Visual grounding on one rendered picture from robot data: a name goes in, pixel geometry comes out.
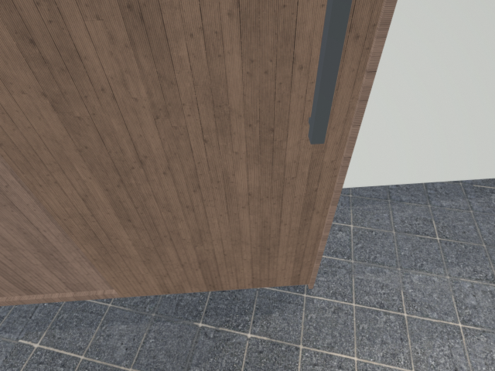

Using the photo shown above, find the wardrobe door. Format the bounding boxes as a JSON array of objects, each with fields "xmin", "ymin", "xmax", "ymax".
[
  {"xmin": 0, "ymin": 156, "xmax": 113, "ymax": 298},
  {"xmin": 0, "ymin": 0, "xmax": 384, "ymax": 297}
]

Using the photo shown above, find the handle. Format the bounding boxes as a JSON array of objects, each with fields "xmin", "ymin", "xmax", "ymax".
[{"xmin": 309, "ymin": 0, "xmax": 352, "ymax": 145}]

